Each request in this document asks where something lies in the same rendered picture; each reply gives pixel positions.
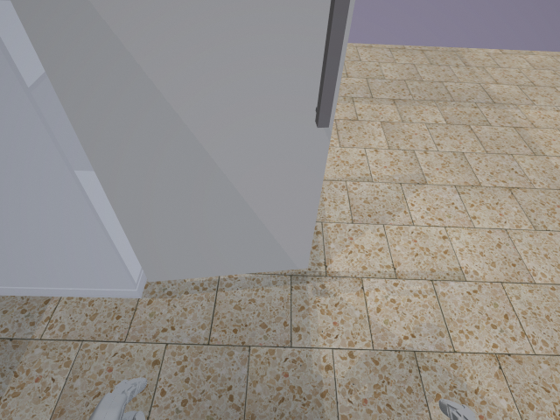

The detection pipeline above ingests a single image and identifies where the handle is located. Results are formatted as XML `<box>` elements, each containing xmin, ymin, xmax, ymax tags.
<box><xmin>315</xmin><ymin>0</ymin><xmax>350</xmax><ymax>128</ymax></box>

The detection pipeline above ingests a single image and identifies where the robot left hand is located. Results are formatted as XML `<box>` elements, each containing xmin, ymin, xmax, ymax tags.
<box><xmin>89</xmin><ymin>377</ymin><xmax>147</xmax><ymax>420</ymax></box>

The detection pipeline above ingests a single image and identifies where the robot right hand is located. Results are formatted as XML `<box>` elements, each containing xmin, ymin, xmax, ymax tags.
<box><xmin>439</xmin><ymin>399</ymin><xmax>476</xmax><ymax>420</ymax></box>

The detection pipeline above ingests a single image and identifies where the fridge door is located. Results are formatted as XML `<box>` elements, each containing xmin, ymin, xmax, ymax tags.
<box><xmin>10</xmin><ymin>0</ymin><xmax>355</xmax><ymax>282</ymax></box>

